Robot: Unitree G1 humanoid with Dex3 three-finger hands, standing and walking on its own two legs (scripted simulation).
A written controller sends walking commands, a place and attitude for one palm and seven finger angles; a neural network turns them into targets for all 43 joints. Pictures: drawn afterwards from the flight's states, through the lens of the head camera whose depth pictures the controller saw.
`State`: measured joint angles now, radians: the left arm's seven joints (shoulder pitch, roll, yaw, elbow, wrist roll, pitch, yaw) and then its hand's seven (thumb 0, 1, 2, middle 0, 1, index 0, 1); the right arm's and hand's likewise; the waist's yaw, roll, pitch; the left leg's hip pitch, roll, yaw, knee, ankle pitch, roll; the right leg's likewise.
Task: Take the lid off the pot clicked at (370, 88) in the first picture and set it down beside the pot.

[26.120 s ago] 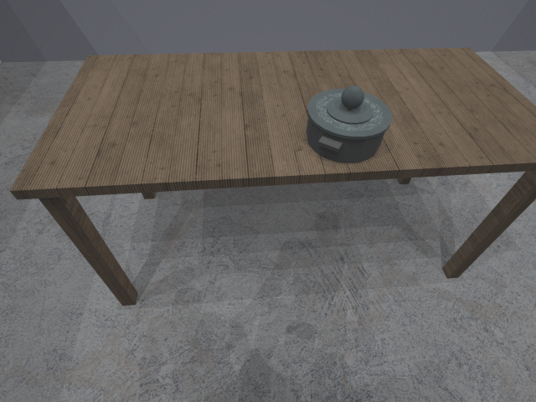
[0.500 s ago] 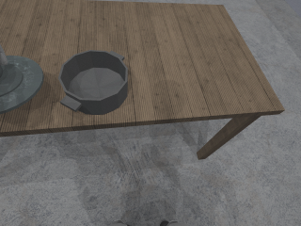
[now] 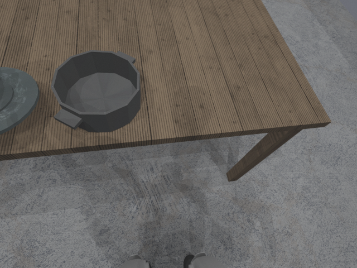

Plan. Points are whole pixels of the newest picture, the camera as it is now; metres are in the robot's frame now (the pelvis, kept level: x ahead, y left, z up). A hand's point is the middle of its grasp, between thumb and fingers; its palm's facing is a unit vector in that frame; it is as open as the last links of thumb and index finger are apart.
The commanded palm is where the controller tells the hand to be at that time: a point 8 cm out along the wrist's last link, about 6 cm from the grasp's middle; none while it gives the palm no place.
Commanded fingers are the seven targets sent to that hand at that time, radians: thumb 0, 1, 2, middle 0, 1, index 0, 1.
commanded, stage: lower the lid onto the table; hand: left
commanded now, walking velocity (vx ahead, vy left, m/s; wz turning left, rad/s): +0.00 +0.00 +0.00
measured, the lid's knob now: out of the picture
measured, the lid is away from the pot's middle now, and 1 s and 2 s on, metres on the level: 0.23 0.23 0.24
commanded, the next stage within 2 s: open the fingers wide in 0.66 s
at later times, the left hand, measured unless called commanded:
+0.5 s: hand out of the picture +0.47 +0.38 +0.07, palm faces -0.48 -0.15 -0.86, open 8.4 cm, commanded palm +0.56 +0.38 +0.12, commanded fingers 0.00 0.55 1.00 -0.81 -1.09 -0.77 -1.08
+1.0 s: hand out of the picture +0.45 +0.37 +0.06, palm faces -0.44 -0.14 -0.89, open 8.2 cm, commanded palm +0.49 +0.36 +0.11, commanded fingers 0.00 0.41 0.81 -0.64 -1.06 -0.61 -1.05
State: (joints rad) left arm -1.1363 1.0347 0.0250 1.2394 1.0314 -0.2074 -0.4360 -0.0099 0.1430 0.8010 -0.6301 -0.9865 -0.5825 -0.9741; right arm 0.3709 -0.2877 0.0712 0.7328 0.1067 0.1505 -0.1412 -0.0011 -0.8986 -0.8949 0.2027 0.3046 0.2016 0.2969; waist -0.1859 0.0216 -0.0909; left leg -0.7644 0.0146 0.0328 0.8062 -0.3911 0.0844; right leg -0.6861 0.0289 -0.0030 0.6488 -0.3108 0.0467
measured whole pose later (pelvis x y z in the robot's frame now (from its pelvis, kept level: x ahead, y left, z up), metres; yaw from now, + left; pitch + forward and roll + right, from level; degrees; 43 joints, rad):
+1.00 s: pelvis -0.01 +0.00 -0.01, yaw +1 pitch +21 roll -6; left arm -1.01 0.95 0.09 1.15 1.06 -0.19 -0.35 0.00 0.21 0.78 -0.63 -1.01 -0.56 -0.99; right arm 0.34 -0.26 0.05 0.70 0.08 0.23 -0.10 0.00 -0.90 -0.89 0.20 0.30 0.20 0.30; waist -0.16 0.03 -0.10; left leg -0.85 0.01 0.01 0.89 -0.41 0.08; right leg -0.76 0.03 -0.03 0.73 -0.34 0.03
